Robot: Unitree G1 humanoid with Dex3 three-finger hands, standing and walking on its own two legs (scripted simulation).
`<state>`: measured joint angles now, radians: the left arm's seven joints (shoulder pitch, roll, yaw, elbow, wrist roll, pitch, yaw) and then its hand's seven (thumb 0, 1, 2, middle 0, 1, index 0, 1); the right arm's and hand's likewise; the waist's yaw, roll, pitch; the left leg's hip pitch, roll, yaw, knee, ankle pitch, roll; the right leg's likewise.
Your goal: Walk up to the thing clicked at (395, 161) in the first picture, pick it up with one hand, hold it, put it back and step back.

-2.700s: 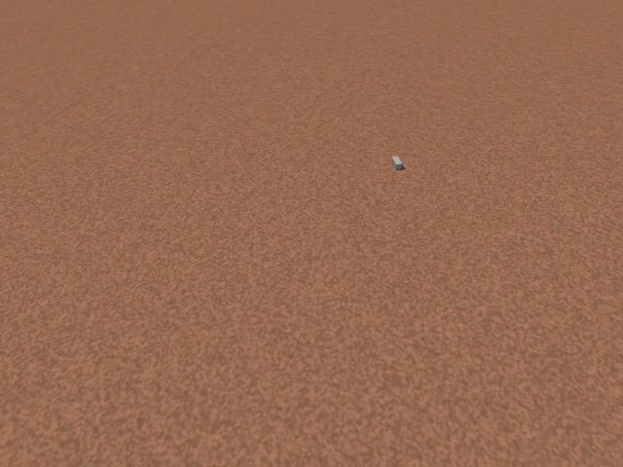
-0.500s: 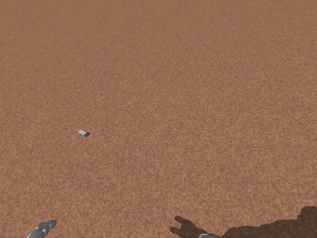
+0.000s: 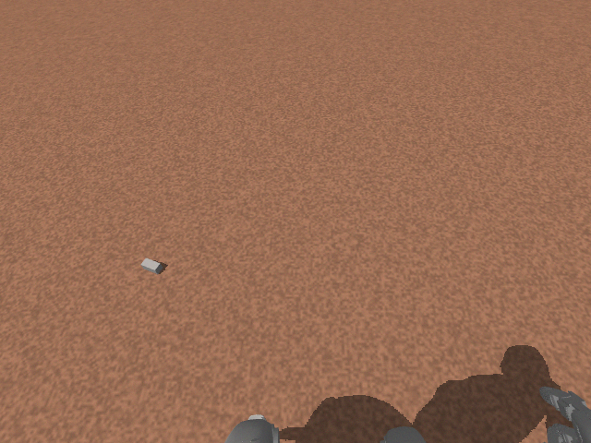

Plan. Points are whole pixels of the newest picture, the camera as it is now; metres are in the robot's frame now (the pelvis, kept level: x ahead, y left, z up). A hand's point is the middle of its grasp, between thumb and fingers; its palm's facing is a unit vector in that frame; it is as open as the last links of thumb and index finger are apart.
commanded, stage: walk up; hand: left
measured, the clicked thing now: (151, 266) +0.80 +0.64 -0.71
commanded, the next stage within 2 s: none
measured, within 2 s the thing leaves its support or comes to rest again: neither
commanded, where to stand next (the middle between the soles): +0.34 +0.58 m, yaw -25 degrees
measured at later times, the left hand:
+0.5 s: hand (19, 377) +0.23 +0.45 -0.08, palm faces -0.13 -0.77 -0.62, open 7.4 cm
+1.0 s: hand out of the picture +0.37 +0.61 -0.11, palm faces -0.30 -0.78 -0.54, open 7.4 cm
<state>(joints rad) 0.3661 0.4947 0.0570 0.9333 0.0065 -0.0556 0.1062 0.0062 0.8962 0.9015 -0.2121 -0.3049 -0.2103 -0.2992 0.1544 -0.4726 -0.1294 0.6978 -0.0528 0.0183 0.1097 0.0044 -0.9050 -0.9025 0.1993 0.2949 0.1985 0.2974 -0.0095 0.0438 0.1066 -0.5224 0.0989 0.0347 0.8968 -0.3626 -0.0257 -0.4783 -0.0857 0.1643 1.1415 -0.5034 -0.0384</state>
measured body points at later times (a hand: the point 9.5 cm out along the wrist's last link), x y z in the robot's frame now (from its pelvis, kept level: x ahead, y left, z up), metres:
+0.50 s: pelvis +0.12 +0.15 +0.01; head +0.14 +0.09 +0.46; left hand +0.24 +0.49 -0.04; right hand +0.16 -0.18 -0.12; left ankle +0.17 +0.32 -0.62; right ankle +0.14 +0.00 -0.69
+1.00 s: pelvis +0.21 +0.35 +0.01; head +0.25 +0.31 +0.46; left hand +0.38 +0.65 -0.07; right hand +0.15 +0.04 -0.11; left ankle +0.22 +0.42 -0.69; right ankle +0.26 +0.26 -0.69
